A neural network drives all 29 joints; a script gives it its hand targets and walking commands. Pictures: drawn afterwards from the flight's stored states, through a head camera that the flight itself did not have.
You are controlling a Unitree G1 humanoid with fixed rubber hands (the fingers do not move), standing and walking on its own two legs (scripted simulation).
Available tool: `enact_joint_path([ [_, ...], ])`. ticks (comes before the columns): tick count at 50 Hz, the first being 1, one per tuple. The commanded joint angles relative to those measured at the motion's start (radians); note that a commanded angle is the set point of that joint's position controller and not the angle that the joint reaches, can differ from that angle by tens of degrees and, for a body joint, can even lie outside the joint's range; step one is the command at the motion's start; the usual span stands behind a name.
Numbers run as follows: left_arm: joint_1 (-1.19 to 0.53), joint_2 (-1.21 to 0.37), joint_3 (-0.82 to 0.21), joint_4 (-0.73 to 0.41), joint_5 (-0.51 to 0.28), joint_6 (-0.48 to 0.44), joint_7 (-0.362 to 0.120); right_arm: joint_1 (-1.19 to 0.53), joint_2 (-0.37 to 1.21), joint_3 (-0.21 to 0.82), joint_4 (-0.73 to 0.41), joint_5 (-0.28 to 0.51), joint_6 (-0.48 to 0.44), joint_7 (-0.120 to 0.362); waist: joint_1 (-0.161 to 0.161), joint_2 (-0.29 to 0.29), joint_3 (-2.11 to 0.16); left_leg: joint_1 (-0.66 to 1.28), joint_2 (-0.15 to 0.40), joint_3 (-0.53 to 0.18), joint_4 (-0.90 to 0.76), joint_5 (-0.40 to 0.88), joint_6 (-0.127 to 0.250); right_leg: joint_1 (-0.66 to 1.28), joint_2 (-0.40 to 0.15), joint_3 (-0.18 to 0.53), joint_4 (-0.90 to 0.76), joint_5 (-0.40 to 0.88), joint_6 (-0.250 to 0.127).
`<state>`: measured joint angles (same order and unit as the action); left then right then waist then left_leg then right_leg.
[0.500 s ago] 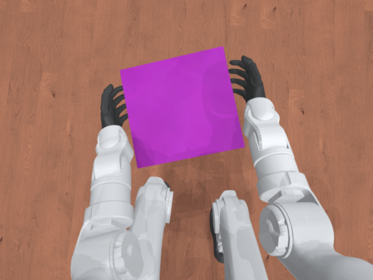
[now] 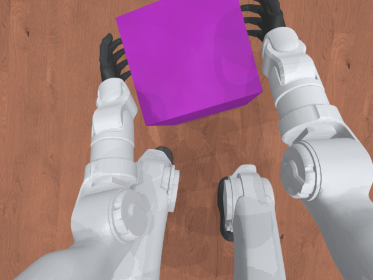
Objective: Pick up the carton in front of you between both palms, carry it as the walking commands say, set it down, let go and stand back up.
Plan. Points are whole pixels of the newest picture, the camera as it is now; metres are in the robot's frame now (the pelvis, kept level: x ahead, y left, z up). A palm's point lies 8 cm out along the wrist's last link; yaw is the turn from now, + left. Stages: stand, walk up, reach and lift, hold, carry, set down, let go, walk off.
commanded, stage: set down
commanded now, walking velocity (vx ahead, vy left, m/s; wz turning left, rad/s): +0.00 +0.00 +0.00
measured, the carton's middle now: (194, 70) +0.50 +0.06 -0.24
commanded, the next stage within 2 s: none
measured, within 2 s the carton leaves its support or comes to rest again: rests again in 1.02 s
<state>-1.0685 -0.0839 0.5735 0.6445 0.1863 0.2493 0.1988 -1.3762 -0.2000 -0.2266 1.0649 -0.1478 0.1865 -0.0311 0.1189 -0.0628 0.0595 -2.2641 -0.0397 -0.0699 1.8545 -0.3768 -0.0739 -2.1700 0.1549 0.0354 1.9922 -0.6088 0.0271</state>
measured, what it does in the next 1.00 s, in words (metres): stands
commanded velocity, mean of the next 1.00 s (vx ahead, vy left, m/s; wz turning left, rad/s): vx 0.00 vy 0.00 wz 0.00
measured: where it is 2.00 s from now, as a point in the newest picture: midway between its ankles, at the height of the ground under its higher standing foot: (193, 204)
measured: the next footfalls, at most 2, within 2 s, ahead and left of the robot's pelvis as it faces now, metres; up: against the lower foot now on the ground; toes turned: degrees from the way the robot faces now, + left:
none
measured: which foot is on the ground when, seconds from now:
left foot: down 0.00-1.00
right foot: down 0.00-1.00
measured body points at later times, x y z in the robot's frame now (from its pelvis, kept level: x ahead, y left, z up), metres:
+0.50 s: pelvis +0.02 -0.01 -0.03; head +0.38 -0.02 +0.23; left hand +0.50 +0.25 -0.17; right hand +0.59 -0.04 -0.22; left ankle +0.15 +0.14 -0.40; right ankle +0.09 -0.11 -0.40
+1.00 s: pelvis +0.01 +0.00 -0.04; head +0.38 -0.03 +0.22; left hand +0.49 +0.27 -0.19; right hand +0.58 -0.02 -0.22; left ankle +0.15 +0.14 -0.40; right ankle +0.09 -0.11 -0.40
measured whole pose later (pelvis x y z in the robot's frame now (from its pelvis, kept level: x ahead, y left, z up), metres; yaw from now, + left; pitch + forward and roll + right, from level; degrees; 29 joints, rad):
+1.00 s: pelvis +0.01 +0.00 -0.04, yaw +4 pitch +45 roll +4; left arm -1.22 0.08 0.73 0.87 0.14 0.13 0.03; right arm -1.50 -0.20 -0.14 1.18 -0.22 0.14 0.00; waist 0.17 0.06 0.15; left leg -2.36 -0.06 -0.03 1.99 -0.43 -0.09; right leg -2.26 0.14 0.06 2.18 -0.69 0.01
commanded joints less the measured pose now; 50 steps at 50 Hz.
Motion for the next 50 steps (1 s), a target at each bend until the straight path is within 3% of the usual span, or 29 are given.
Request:
enact_joint_path([
  [1,-0.706,-0.475,-0.406,-0.074,-0.117,-0.067,-0.224,-0.434,0.767,0.356,0.003,0.128,0.007,0.180,0.171,-0.107,-1.121,0.774,-0.051,0.188,-0.002,0.221,-0.002,0.367,0.031,-0.024,-0.220,0.163,-0.025],
  [2,-0.791,-0.497,-0.422,-0.108,-0.162,-0.079,-0.224,-0.499,0.766,0.387,-0.051,0.140,0.002,0.167,0.128,-0.139,-1.133,0.725,-0.039,0.182,0.049,0.244,0.001,0.399,0.015,-0.002,-0.225,0.203,-0.024],
  [3,-0.758,-0.479,-0.390,-0.074,-0.182,-0.086,-0.229,-0.569,0.759,0.421,-0.092,0.185,-0.006,0.158,0.191,-0.159,-1.173,0.743,-0.030,0.195,0.044,0.237,0.000,0.435,0.003,-0.015,-0.189,0.226,-0.017],
  [4,-0.724,-0.520,-0.381,-0.026,-0.164,-0.077,-0.240,-0.531,0.747,0.391,-0.048,0.123,-0.011,0.149,0.142,-0.157,-1.131,0.707,-0.043,0.192,0.029,0.243,-0.005,0.443,0.002,-0.014,-0.208,0.228,-0.019],
  [6,-0.724,-0.582,-0.387,0.025,-0.204,-0.065,-0.261,-0.571,0.772,0.411,-0.064,0.166,-0.027,0.135,0.172,-0.186,-1.154,0.682,-0.043,0.192,0.044,0.262,-0.005,0.493,0.002,-0.009,-0.178,0.282,-0.018],
  [8,-0.683,-0.623,-0.342,0.080,-0.189,-0.051,-0.295,-0.568,0.673,0.396,-0.073,0.131,-0.034,0.121,0.092,-0.181,-1.066,0.547,-0.034,0.193,0.091,0.256,-0.016,0.483,-0.018,0.016,-0.194,0.342,-0.020],
  [10,-0.617,-0.632,-0.316,0.173,-0.197,-0.032,-0.335,-0.584,0.712,0.364,-0.074,0.097,-0.035,0.111,0.080,-0.259,-1.050,0.493,-0.050,0.188,0.082,0.183,-0.012,0.492,-0.029,-0.030,-0.142,0.330,-0.017],
  [11,-0.710,-0.640,-0.323,0.109,-0.206,-0.036,-0.350,-0.588,0.680,0.326,-0.060,0.098,-0.037,0.109,0.048,-0.158,-1.038,0.483,-0.051,0.197,0.087,0.190,-0.023,0.448,-0.022,-0.015,-0.164,0.297,-0.042],
  [12,-0.671,-0.671,-0.300,0.134,-0.224,-0.033,-0.362,-0.619,0.675,0.363,-0.083,0.095,-0.041,0.094,0.026,-0.199,-1.079,0.511,-0.040,0.175,0.100,0.257,-0.014,0.440,-0.029,-0.015,-0.168,0.346,-0.027],
  [13,-0.600,-0.683,-0.260,0.202,-0.173,-0.020,-0.366,-0.632,0.659,0.388,-0.136,0.115,-0.054,0.091,0.080,-0.172,-1.027,0.441,-0.031,0.200,0.117,0.239,-0.023,0.472,-0.033,0.007,-0.168,0.363,-0.030],
  [14,-0.635,-0.647,-0.299,0.184,-0.181,-0.022,-0.376,-0.553,0.672,0.347,-0.070,0.064,-0.035,0.099,-0.004,-0.203,-0.950,0.392,-0.037,0.173,0.111,0.227,-0.016,0.466,-0.041,0.009,-0.156,0.414,-0.033],
  [15,-0.563,-0.635,-0.237,0.246,-0.146,-0.022,-0.372,-0.547,0.702,0.376,-0.077,0.079,-0.040,0.102,0.076,-0.238,-0.995,0.392,-0.034,0.193,0.139,0.231,-0.019,0.485,-0.047,0.032,-0.160,0.434,-0.017],
  [17,-0.552,-0.608,-0.203,0.238,-0.090,-0.009,-0.379,-0.495,0.738,0.334,-0.047,0.067,-0.034,0.119,0.035,-0.225,-0.888,0.379,-0.045,0.179,0.105,0.213,-0.010,0.431,-0.040,0.023,-0.172,0.419,-0.020],
  [18,-0.491,-0.621,-0.212,0.238,-0.082,-0.013,-0.376,-0.505,0.745,0.338,-0.051,0.085,-0.037,0.128,0.116,-0.198,-0.872,0.371,-0.055,0.182,0.090,0.239,0.004,0.393,-0.037,0.012,-0.131,0.394,-0.032],
  [22,-0.468,-0.661,-0.196,0.215,-0.046,-0.015,-0.374,-0.494,0.699,0.297,-0.022,0.090,-0.039,0.142,0.091,-0.112,-0.865,0.455,-0.049,0.165,0.080,0.282,0.003,0.293,-0.014,-0.009,-0.137,0.313,-0.037],
  [23,-0.414,-0.595,-0.157,0.270,-0.049,-0.006,-0.379,-0.499,0.708,0.350,-0.096,0.108,-0.043,0.150,0.127,-0.203,-0.867,0.421,-0.061,0.167,0.092,0.235,0.017,0.295,-0.029,-0.004,-0.118,0.355,-0.022],
  [25,-0.413,-0.593,-0.194,0.282,-0.078,-0.023,-0.367,-0.443,0.653,0.319,-0.040,0.071,-0.052,0.134,0.051,-0.180,-0.838,0.392,-0.056,0.161,0.102,0.255,-0.001,0.333,-0.026,0.000,-0.139,0.382,-0.029],
  [27,-0.441,-0.568,-0.162,0.253,-0.054,-0.024,-0.371,-0.424,0.653,0.301,-0.029,0.064,-0.046,0.137,0.102,-0.189,-0.820,0.388,-0.063,0.168,0.094,0.249,0.009,0.273,-0.034,0.018,-0.143,0.362,-0.033],
  [28,-0.400,-0.564,-0.154,0.280,-0.055,-0.025,-0.366,-0.426,0.628,0.296,-0.028,0.068,-0.055,0.133,0.039,-0.185,-0.828,0.395,-0.059,0.164,0.099,0.236,-0.004,0.297,-0.026,-0.003,-0.143,0.365,-0.027],
  [31,-0.457,-0.542,-0.198,0.241,-0.089,-0.029,-0.355,-0.402,0.576,0.266,0.006,0.022,-0.048,0.136,-0.005,-0.154,-0.787,0.471,-0.050,0.117,0.085,0.262,-0.009,0.204,-0.041,-0.020,-0.114,0.297,-0.046],
  [32,-0.452,-0.542,-0.220,0.218,-0.088,-0.037,-0.343,-0.415,0.569,0.258,-0.023,0.047,-0.061,0.136,0.040,-0.094,-0.796,0.495,-0.050,0.130,0.086,0.291,-0.019,0.163,-0.033,-0.015,-0.122,0.261,-0.056],
  [34,-0.438,-0.536,-0.194,0.228,-0.090,-0.040,-0.342,-0.413,0.533,0.238,0.033,0.007,-0.052,0.138,0.000,-0.104,-0.739,0.445,-0.069,0.129,0.082,0.223,-0.018,0.157,-0.034,-0.028,-0.105,0.221,-0.064],
  [35,-0.411,-0.510,-0.144,0.253,-0.048,-0.031,-0.336,-0.389,0.555,0.290,-0.015,0.030,-0.053,0.148,0.059,-0.136,-0.717,0.420,-0.057,0.140,0.109,0.255,-0.004,0.127,-0.035,0.007,-0.110,0.259,-0.066],
  [36,-0.430,-0.513,-0.163,0.286,-0.080,-0.031,-0.344,-0.376,0.514,0.259,0.022,-0.012,-0.055,0.151,-0.037,-0.140,-0.715,0.451,-0.073,0.110,0.095,0.225,-0.002,0.147,-0.034,-0.023,-0.118,0.250,-0.060],
  [37,-0.426,-0.517,-0.115,0.273,-0.050,-0.029,-0.344,-0.380,0.518,0.243,0.005,0.006,-0.048,0.147,0.037,-0.093,-0.721,0.433,-0.064,0.153,0.100,0.194,-0.006,0.148,-0.043,0.019,-0.144,0.189,-0.084],
  [38,-0.450,-0.498,-0.139,0.261,-0.066,-0.033,-0.335,-0.388,0.511,0.246,0.039,-0.022,-0.046,0.146,-0.016,-0.120,-0.704,0.425,-0.065,0.122,0.088,0.187,-0.006,0.161,-0.039,-0.007,-0.119,0.186,-0.083],
  [45,-0.389,-0.413,-0.087,0.342,-0.069,-0.050,-0.321,-0.319,0.406,0.195,0.124,-0.081,-0.045,0.131,-0.055,-0.118,-0.618,0.373,-0.054,0.122,0.131,0.162,-0.022,0.196,-0.065,0.021,-0.115,0.200,-0.085],
  [47,-0.414,-0.382,-0.077,0.353,-0.056,-0.058,-0.315,-0.315,0.426,0.185,0.139,-0.065,-0.044,0.129,-0.004,-0.114,-0.614,0.390,-0.063,0.126,0.114,0.147,-0.010,0.172,-0.063,0.019,-0.115,0.167,-0.076],
  [50,-0.399,-0.348,-0.085,0.347,-0.070,-0.071,-0.311,-0.287,0.389,0.180,0.146,-0.074,-0.052,0.122,-0.054,-0.113,-0.581,0.364,-0.058,0.112,0.139,0.157,-0.013,0.182,-0.057,0.028,-0.098,0.192,-0.083],
])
